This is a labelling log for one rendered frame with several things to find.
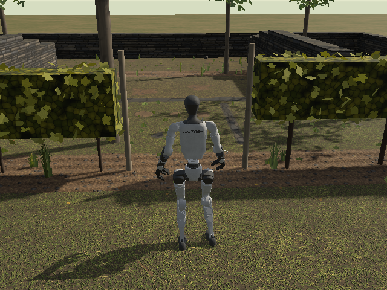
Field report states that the robot shin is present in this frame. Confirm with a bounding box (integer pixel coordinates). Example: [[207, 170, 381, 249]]
[[177, 200, 186, 242], [203, 196, 214, 238]]

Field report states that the robot right forearm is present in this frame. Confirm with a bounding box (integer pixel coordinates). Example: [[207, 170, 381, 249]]
[[216, 145, 225, 163]]

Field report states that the right robot upper arm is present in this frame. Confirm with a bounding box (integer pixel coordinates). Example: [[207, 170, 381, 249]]
[[205, 121, 223, 153]]

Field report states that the robot right shin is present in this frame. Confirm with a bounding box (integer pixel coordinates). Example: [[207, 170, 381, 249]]
[[203, 196, 214, 238]]

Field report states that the robot left shin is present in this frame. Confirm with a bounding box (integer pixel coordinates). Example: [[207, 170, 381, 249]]
[[177, 200, 186, 242]]

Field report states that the robot right hand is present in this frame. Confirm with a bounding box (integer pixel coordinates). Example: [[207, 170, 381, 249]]
[[211, 160, 225, 170]]

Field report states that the robot left hand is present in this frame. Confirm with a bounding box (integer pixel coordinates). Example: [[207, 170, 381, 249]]
[[155, 168, 170, 180]]

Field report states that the left robot upper arm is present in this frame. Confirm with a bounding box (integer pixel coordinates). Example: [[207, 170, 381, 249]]
[[164, 122, 180, 156]]

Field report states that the robot left forearm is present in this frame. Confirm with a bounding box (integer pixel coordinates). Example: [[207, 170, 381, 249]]
[[157, 146, 169, 170]]

